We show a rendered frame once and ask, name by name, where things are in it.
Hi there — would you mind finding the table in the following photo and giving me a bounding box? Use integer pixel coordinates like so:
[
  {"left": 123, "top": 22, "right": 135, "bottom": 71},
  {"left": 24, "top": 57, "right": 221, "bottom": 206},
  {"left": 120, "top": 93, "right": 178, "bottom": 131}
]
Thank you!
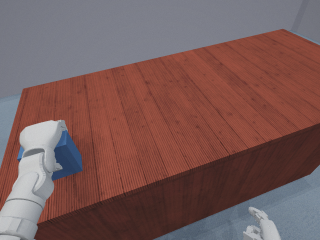
[{"left": 0, "top": 29, "right": 320, "bottom": 240}]

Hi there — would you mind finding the sponge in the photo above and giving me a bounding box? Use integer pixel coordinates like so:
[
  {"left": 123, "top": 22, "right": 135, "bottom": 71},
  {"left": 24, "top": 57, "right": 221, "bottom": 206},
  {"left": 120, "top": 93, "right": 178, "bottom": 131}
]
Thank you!
[{"left": 17, "top": 130, "right": 83, "bottom": 181}]

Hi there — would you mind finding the robot left hand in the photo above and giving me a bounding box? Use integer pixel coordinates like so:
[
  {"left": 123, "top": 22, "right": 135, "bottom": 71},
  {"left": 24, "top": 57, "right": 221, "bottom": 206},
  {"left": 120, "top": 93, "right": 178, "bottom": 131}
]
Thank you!
[{"left": 19, "top": 120, "right": 68, "bottom": 172}]

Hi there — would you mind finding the robot right hand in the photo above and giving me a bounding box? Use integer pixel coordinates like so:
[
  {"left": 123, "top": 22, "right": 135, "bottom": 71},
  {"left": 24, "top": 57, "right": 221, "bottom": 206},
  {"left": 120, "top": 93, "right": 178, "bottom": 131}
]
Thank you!
[{"left": 243, "top": 207, "right": 281, "bottom": 240}]

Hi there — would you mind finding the robot left forearm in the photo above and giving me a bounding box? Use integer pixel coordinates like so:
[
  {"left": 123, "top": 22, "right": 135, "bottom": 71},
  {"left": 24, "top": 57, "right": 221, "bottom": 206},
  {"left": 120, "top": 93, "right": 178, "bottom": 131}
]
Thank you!
[{"left": 0, "top": 145, "right": 55, "bottom": 240}]

